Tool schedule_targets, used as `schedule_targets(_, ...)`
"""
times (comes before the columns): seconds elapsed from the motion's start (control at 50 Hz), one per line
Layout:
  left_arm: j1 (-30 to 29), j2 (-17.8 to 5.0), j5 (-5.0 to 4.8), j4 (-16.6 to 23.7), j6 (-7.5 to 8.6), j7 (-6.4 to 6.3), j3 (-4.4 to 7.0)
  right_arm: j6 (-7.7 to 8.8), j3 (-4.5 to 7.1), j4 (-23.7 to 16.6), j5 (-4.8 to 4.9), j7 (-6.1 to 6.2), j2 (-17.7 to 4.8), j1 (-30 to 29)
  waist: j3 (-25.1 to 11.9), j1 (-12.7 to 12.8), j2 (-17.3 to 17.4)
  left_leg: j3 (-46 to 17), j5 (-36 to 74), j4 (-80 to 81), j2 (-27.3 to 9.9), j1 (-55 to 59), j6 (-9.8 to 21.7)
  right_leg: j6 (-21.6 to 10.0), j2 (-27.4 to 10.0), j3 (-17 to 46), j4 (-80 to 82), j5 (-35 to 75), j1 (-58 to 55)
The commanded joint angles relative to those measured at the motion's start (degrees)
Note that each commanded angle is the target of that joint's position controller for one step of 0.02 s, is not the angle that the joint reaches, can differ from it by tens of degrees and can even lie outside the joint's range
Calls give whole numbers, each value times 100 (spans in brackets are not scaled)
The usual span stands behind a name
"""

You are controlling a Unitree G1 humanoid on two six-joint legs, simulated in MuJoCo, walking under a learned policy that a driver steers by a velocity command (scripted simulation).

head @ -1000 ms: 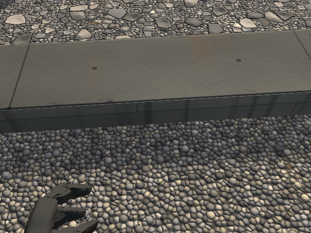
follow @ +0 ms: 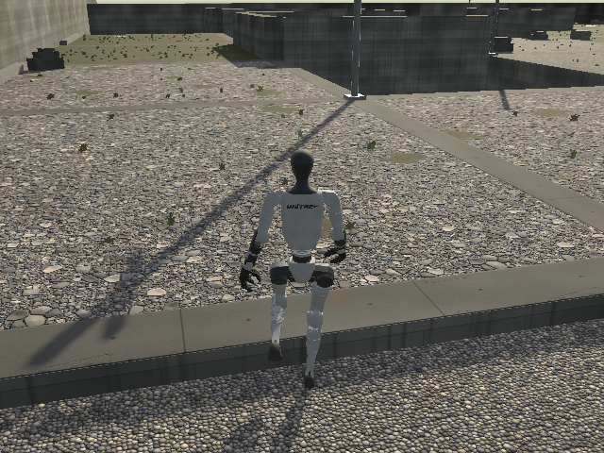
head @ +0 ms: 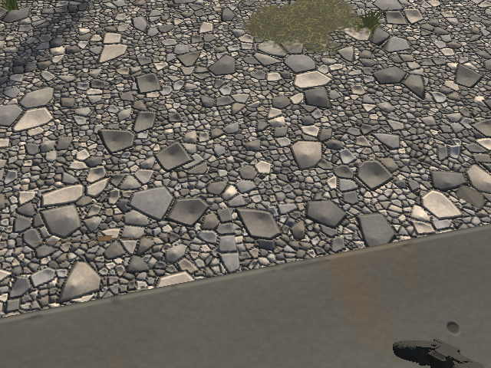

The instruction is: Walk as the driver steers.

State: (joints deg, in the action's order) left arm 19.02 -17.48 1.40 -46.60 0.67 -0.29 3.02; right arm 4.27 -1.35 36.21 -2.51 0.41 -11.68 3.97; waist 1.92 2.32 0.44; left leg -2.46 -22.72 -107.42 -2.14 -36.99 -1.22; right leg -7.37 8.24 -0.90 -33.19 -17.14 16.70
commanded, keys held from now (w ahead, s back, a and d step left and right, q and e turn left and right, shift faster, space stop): e+shift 0.04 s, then q+shift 0.94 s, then shift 0.02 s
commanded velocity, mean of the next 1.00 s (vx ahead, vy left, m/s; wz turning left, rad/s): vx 0.13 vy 0.00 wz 0.47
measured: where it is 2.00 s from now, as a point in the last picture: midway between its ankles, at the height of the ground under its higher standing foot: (232, 266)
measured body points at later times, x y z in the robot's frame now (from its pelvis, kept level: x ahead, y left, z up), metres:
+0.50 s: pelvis +0.30 +0.09 +0.19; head +0.32 +0.12 +0.64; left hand +0.54 +0.34 +0.14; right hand +0.28 -0.18 +0.08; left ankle +0.33 +0.12 -0.55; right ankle +0.38 -0.12 -0.39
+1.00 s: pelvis +0.45 +0.06 +0.18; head +0.48 +0.07 +0.63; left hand +0.47 +0.39 +0.11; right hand +0.74 -0.10 +0.10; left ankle +0.32 +0.14 -0.44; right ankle +0.58 +0.02 -0.55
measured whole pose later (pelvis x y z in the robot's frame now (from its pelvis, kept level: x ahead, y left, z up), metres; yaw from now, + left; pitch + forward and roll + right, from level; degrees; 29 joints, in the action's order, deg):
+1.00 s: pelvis +0.45 +0.06 +0.18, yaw +36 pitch +2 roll -1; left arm 3.7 -13.9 0.9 -35.6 0.9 -3.7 2.7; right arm -3.8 4.4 32.5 1.4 1.9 -20.0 11.7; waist 2.9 -0.4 2.2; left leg -9.1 -26.5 -76.7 4.7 -31.2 -4.6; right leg -1.4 3.2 0.9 -26.9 -5.9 22.6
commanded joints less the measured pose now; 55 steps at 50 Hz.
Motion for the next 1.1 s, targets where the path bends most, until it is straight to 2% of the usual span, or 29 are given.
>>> schedule_targets(0.02,806,-660,26,57,159,-40,93,-171,-81,-1116,25,76,-42,-505,149,-214,-128,500,-1233,-2089,269,-3267,102,-1054,-1942,2289,1613,3975,-907)
schedule_targets(0.06,657,-705,185,-58,343,0,77,-277,-210,-1818,44,223,297,-1576,445,-241,-412,335,-1692,-2530,90,-4101,333,-755,-2119,2120,2242,2780,-284)
schedule_targets(0.1,471,-425,-87,-270,266,-58,-31,-299,-302,-2095,-10,210,185,-1625,425,-539,130,930,-1196,810,-131,-2322,523,-341,-1420,991,3084,4074,717)
schedule_targets(0.12,12,-249,-182,-110,254,-86,-84,-342,-232,-1727,-55,152,125,-979,-371,-726,306,1156,-230,1721,61,50,605,-268,-999,325,3240,5478,1368)
schedule_targets(0.16,-177,-1413,-395,126,500,17,275,-490,-33,-1196,233,227,-190,596,-2032,-1302,-823,1144,685,3051,587,2637,532,-259,-1366,293,1990,9360,362)
schedule_targets(0.18,-317,-1675,-404,87,551,45,427,-611,116,-778,214,239,-442,1596,-2406,-1640,-1094,939,489,3466,638,2600,546,-134,-1712,264,1150,10254,-820)
schedule_targets(0.2,-501,-1511,-519,67,505,48,475,-611,239,-352,155,182,-673,2338,-2394,-1876,-718,782,555,4691,803,2538,710,60,-1697,153,-204,10213,-1659)
schedule_targets(0.22,-836,-1295,796,284,540,869,399,-837,327,386,323,-198,-1299,3843,-1524,-2210,2048,-1478,5479,6875,415,3952,1386,278,-918,818,-4220,4034,1014)
schedule_targets(0.24,1130,-784,603,123,348,1188,527,-807,447,240,-173,-442,-1742,4186,-3829,-1139,2738,-5476,8873,7718,-1225,5187,3159,614,976,2291,-7625,185,2111)
schedule_targets(0.26,1517,-712,-40,258,216,979,539,-683,501,-50,-300,-651,-1661,2473,-2079,-509,533,-6405,6829,8383,-1558,3775,2486,667,1170,3485,-8184,1312,3213)
schedule_targets(0.28,605,-588,-111,556,198,643,412,-415,451,25,-62,-788,-1319,1128,-915,-197,-107,-4801,5045,7925,-1127,2751,1987,740,833,2894,-8057,1078,3718)
schedule_targets(0.32,108,-71,516,1098,38,184,-36,-52,63,961,141,-635,-244,374,-1365,731,-211,-2666,2700,8001,-212,2080,1285,575,-267,1661,-6716,1170,3349)
schedule_targets(0.34,19,-4,481,1120,71,77,-132,47,-65,1007,83,-492,187,261,-1019,768,-10,-1880,2081,8161,263,1371,992,520,-593,1301,-6200,856,3005)
schedule_targets(0.36,-86,154,370,1260,148,-2,-216,113,-84,1129,-130,-472,186,566,-787,756,-153,-1670,2818,8245,302,1069,753,661,-827,1039,-5673,882,2951)
schedule_targets(0.4,-994,44,-45,1542,243,82,-226,300,219,1167,-53,-364,-597,1327,-895,245,79,-1725,2507,8657,184,1327,125,1135,-975,498,-4902,123,2748)
schedule_targets(0.44,-1231,-198,-158,1573,334,45,-131,482,333,1113,-17,-220,-1066,2075,-751,32,724,-1901,2891,8678,225,1810,-534,1380,-866,432,-4970,178,2751)
schedule_targets(0.5,-1659,-286,-116,1797,375,-65,-55,476,523,657,38,-108,-1514,2264,-613,-134,841,-2210,2311,8707,261,2365,-398,1503,-729,544,-4665,294,3269)
schedule_targets(0.6,-1909,-213,-159,1993,541,-321,-25,370,570,464,105,-100,-1392,2777,-425,-227,777,-3096,2644,8235,-42,3408,92,1700,-761,913,-4095,666,4145)
schedule_targets(0.62,-2746,75,-148,2076,318,-388,-143,-186,585,121,720,138,-892,2165,-193,-550,59,-3426,3476,8389,10,2920,265,1325,-445,878,-3215,459,4057)
schedule_targets(0.7,-2780,-174,-269,2014,349,-234,0,-715,782,-95,441,545,-1430,1946,-777,-411,1198,-3202,4118,8346,233,3446,115,1103,-45,874,-1135,1028,2848)
schedule_targets(0.8,-1986,-550,-280,1458,484,-144,237,-713,810,-488,494,466,-1178,1275,-703,-181,1050,-3441,3768,7697,584,2995,275,1142,-194,1126,846,1426,470)
schedule_targets(0.82,-1564,-496,-290,1284,512,-136,242,-688,761,-554,498,387,-1054,1186,-946,-21,602,-3141,2745,6903,848,2991,261,1003,-527,1185,1625,2279,-313)
schedule_targets(0.84,-1517,-335,-200,1237,481,-158,183,-712,619,-539,414,297,-532,1640,-1495,-354,-311,-2578,4,5820,1222,2336,256,600,-1475,1814,1260,2924,-1565)
schedule_targets(0.86,-1414,-332,-144,1419,357,-209,138,-715,531,-643,277,285,-412,1531,-1339,-333,-940,-1860,-2066,4954,1714,1204,187,289,-2249,2611,701,5180,-1994)
schedule_targets(0.88,-1219,-660,57,1351,314,-232,207,-653,661,-807,397,148,-879,2377,-1816,-924,-2406,-1567,-2396,3713,1381,475,-86,-951,-3779,4546,1096,4866,-2228)
schedule_targets(0.92,-1705,-39,13,1621,212,-319,122,-704,924,-432,431,132,-1848,1638,-996,-432,-942,-943,-1028,2937,643,106,-479,-627,-2685,2994,1166,2684,-1283)
schedule_targets(0.94,-1768,-100,-39,1661,113,-347,92,-808,908,-410,421,155,-1757,1576,-912,-510,-510,-791,-522,2799,526,334,-462,-313,-2258,2367,1331,1651,-730)
schedule_targets(1.0,-1789,-317,-20,1481,1,-422,97,-791,697,-715,372,146,-1211,1283,-562,-447,-581,-151,91,2409,343,432,-418,-428,-1827,1285,1634,1672,170)
schedule_targets(1.1,-1284,-415,-26,1202,-65,-382,135,-651,484,-922,311,199,-912,777,-981,-168,-680,-85,-63,3971,58,336,-392,-815,-2128,1176,1613,1602,-788)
